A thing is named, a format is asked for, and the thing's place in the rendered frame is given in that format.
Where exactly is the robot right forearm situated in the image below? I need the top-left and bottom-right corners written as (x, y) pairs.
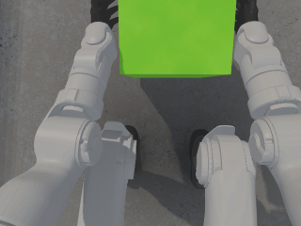
top-left (232, 21), bottom-right (301, 120)

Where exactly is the right robot hand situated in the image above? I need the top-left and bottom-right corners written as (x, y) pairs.
top-left (234, 0), bottom-right (259, 35)

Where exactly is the carton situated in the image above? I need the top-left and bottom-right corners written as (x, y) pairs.
top-left (118, 0), bottom-right (237, 78)

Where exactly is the robot left forearm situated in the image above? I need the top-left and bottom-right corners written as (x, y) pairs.
top-left (34, 22), bottom-right (118, 153)

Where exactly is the left robot thigh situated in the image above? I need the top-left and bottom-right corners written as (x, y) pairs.
top-left (77, 129), bottom-right (137, 226)

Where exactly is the left robot foot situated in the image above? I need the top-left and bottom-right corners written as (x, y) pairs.
top-left (124, 125), bottom-right (138, 182)

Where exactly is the left robot hand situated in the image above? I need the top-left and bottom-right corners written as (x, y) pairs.
top-left (90, 0), bottom-right (119, 30)

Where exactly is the robot left upper arm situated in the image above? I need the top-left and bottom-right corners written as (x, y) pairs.
top-left (0, 116), bottom-right (103, 226)

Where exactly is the robot right upper arm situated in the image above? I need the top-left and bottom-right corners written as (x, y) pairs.
top-left (248, 113), bottom-right (301, 226)

